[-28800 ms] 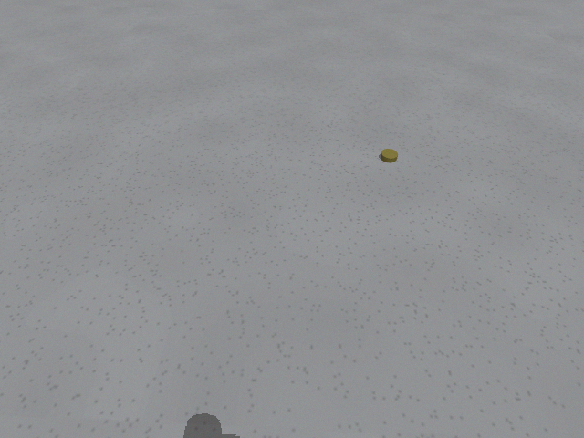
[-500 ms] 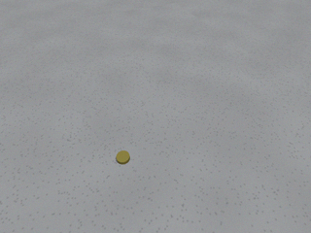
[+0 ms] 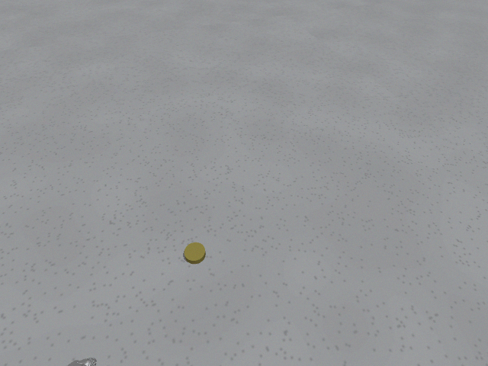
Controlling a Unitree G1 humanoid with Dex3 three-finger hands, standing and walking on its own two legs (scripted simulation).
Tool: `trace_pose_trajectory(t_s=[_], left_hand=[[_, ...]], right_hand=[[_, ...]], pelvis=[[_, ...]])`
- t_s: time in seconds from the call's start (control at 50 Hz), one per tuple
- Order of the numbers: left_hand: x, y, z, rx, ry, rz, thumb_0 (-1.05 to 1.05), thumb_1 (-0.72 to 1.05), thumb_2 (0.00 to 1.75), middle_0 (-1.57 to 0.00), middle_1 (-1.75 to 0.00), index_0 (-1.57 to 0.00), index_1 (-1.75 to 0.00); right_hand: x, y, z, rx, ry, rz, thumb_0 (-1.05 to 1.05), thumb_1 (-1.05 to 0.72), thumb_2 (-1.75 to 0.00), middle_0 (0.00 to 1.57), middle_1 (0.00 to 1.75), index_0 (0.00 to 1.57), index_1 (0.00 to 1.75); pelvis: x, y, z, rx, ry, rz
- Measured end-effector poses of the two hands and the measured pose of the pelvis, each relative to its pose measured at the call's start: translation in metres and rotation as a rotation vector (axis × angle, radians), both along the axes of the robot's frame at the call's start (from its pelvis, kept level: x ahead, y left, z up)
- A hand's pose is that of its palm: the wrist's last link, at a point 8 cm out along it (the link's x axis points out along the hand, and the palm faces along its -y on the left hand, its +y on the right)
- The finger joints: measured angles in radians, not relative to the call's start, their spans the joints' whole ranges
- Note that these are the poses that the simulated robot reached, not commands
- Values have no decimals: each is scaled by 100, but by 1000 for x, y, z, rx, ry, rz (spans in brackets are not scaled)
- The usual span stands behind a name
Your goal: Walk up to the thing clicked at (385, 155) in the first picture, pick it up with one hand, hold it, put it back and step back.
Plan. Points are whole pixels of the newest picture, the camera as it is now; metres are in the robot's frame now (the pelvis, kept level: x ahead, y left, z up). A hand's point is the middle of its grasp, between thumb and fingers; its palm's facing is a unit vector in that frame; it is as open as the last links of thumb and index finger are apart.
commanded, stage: stand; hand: left
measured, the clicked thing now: (195, 253) +0.74 +0.23 -0.76
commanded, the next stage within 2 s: walk up in 1.00 s
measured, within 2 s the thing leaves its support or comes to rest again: neither
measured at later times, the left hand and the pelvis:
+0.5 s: hand out of the picture +0.07 +0.25 -0.15, palm faces -0.04 -0.94 -0.35, open 7.4 cm; pelvis +0.00 -0.01 +0.01, yaw -1 degrees
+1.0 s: hand out of the picture +0.11 +0.24 -0.14, palm faces -0.05 -0.94 -0.35, open 7.4 cm; pelvis +0.02 -0.01 +0.01, yaw -1 degrees
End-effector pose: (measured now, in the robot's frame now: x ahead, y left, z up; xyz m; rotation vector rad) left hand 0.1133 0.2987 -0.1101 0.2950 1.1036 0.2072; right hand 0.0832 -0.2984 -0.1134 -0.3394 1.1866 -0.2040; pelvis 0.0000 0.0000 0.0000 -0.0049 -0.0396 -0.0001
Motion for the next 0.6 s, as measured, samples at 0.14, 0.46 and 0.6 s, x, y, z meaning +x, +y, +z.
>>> trace_pose_trajectory(t_s=[0.14,0.46,0.6], left_hand=[[-28,-3,-1,-4,82,2,1,90,90,-20,-30,-21,-30],[-50,-8,0,12,152,-3,1,90,90,-20,-30,-21,-30],[-39,-10,0,12,147,-18,1,90,90,-20,-30,-21,-30]], right_hand=[[4,2,3,25,-11,4,0,-90,-90,20,30,20,30],[-10,-1,-2,49,41,-14,0,-90,-90,20,30,20,30],[-17,-5,-2,40,68,-29,0,-90,-90,20,30,20,30]], pelvis=[[1,-2,6,5,-5,-6],[3,-7,9,6,2,-13],[7,-8,9,5,11,-17]])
